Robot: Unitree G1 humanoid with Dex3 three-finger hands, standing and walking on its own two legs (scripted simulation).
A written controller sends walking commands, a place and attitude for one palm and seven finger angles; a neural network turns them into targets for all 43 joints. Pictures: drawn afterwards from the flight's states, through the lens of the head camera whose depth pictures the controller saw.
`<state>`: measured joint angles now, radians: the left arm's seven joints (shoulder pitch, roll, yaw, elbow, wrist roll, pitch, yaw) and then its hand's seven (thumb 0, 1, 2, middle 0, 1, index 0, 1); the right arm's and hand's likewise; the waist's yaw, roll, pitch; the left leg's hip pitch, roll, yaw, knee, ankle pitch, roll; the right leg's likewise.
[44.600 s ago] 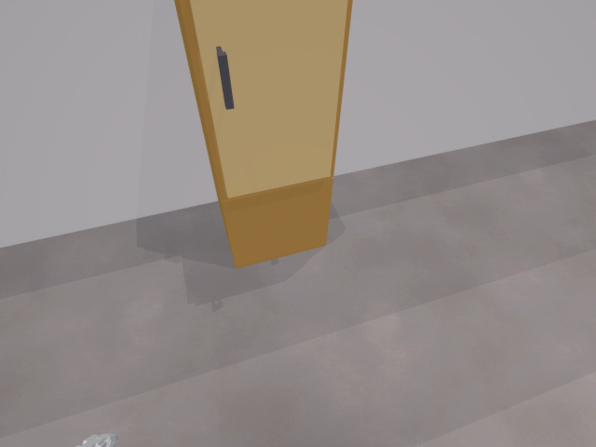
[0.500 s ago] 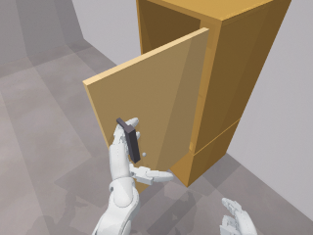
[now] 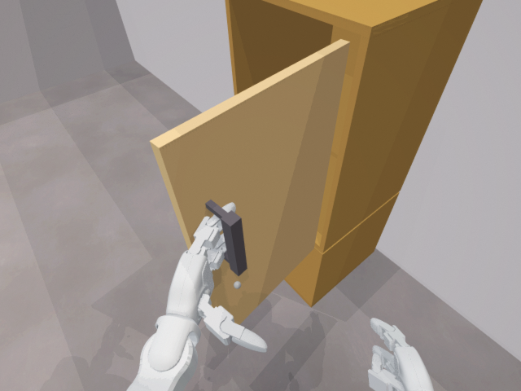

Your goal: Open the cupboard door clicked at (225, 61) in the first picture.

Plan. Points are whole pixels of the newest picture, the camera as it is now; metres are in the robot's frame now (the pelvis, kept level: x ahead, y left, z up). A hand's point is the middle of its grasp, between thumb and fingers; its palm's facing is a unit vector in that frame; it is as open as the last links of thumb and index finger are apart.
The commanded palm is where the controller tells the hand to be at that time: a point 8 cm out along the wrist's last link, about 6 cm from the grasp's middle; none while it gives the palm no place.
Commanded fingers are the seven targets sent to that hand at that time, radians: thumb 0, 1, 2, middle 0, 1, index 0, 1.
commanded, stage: slide the hand sideways off the handle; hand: left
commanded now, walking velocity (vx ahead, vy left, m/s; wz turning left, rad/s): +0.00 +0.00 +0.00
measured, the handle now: (226, 238) +0.32 +0.07 +0.09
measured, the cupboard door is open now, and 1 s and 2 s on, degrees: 97 96 96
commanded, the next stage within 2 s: draw the hand back to the body in 0.76 s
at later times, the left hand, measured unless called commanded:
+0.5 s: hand (200, 316) +0.20 +0.09 +0.09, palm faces -0.10 -0.99 -0.04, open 16.1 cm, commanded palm +0.17 +0.16 +0.09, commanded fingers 0.00 -0.50 0.30 -0.15 -0.30 -0.15 -0.30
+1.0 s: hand (165, 330) +0.18 +0.13 +0.09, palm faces -0.09 -0.99 -0.06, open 16.3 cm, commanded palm +0.15 +0.19 +0.10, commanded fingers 0.00 -0.50 0.30 -0.15 -0.30 -0.15 -0.30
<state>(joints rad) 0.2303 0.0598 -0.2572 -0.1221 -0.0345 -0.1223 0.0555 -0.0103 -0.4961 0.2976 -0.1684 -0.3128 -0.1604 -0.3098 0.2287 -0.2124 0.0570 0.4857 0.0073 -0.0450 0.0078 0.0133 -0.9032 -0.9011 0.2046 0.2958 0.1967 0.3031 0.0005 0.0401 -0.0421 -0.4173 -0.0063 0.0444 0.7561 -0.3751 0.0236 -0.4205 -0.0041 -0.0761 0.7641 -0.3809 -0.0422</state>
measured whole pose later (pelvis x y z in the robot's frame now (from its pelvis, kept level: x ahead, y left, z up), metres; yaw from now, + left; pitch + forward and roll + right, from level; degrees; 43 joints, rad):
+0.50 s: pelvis +0.02 -0.01 -0.01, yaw +1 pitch +5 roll +0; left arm 0.57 0.16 -0.11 -0.36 -0.13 -0.20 -0.11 -0.01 -0.49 0.30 -0.21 -0.33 -0.20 -0.32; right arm 0.26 -0.24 0.03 0.44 0.02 -0.12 -0.01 0.01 -0.90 -0.90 0.20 0.30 0.20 0.30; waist 0.00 0.05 -0.08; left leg -0.48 0.01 0.02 0.82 -0.43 0.00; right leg -0.48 0.01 -0.10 0.82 -0.43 -0.06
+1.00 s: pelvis +0.01 +0.00 -0.02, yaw +1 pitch +5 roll -1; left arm 0.59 0.21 -0.01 -0.39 -0.20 -0.20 -0.20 -0.01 -0.50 0.30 -0.16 -0.30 -0.16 -0.30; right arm 0.26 -0.23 0.03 0.45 0.04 -0.17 -0.05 0.01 -0.90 -0.90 0.21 0.30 0.20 0.30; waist 0.02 0.06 -0.08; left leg -0.54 0.01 0.01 0.90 -0.45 0.02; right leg -0.51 0.01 -0.11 0.86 -0.44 -0.05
